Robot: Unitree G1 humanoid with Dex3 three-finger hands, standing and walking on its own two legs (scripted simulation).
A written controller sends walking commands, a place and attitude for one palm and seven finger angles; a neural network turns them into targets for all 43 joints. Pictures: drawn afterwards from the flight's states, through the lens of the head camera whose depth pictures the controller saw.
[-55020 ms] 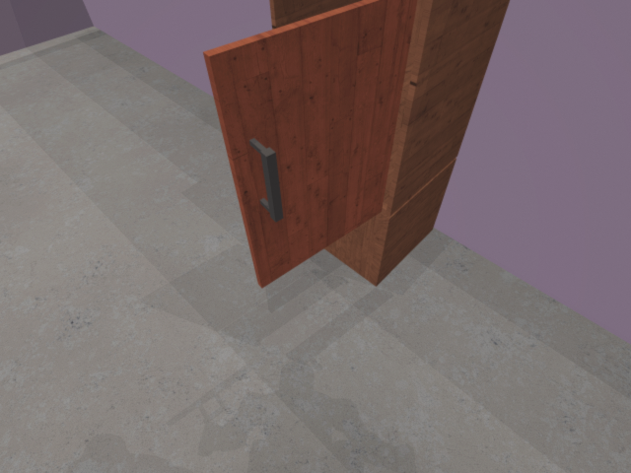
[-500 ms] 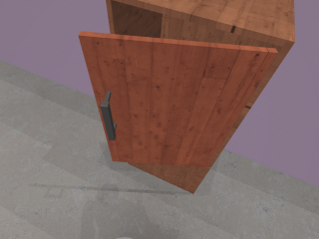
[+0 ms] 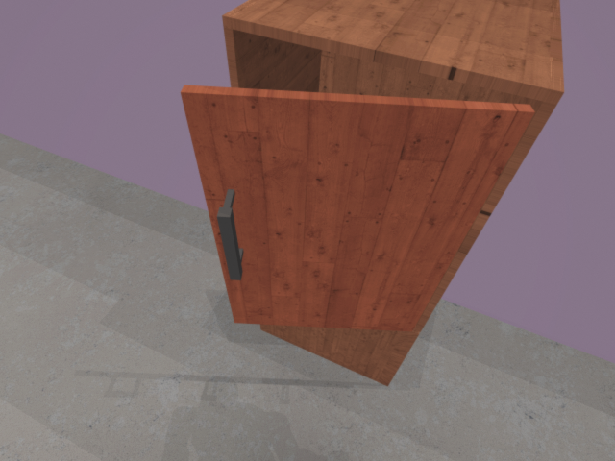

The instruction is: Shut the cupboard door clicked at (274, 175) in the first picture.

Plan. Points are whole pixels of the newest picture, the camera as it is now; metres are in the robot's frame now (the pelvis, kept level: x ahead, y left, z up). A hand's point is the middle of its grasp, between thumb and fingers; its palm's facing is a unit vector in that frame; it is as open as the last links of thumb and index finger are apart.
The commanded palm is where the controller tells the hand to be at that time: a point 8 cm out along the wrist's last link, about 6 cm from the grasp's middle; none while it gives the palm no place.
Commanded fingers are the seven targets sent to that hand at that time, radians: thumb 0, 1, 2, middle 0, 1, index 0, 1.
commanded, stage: come to a stop and stand still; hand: left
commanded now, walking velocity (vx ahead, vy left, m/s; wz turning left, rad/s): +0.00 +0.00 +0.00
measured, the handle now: (233, 237) +0.44 +0.16 +0.01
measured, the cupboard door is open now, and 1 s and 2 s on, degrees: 22 22 22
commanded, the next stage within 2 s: look again from close up in 0.24 s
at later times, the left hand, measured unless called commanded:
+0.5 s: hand out of the picture -0.01 +0.18 -0.18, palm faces +0.03 -0.98 -0.21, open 7.4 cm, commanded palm none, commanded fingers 0.00 0.90 0.90 -0.20 -0.30 -0.20 -0.30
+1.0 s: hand out of the picture +0.02 +0.19 -0.15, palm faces +0.18 -0.97 -0.16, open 7.4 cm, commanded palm +0.06 +0.23 -0.07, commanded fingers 0.00 0.90 0.90 -0.27 -0.38 -0.27 -0.38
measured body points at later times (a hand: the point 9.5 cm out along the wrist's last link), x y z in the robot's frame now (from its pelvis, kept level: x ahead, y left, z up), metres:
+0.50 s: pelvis -0.01 +0.01 -0.01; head +0.00 +0.01 +0.44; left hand -0.01 +0.23 -0.17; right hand +0.02 -0.22 -0.16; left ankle +0.03 +0.07 -0.74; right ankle -0.04 -0.11 -0.74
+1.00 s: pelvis -0.05 +0.01 -0.01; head -0.04 +0.03 +0.44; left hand +0.00 +0.25 -0.13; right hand +0.02 -0.23 -0.14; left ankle +0.03 +0.07 -0.74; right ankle -0.04 -0.11 -0.74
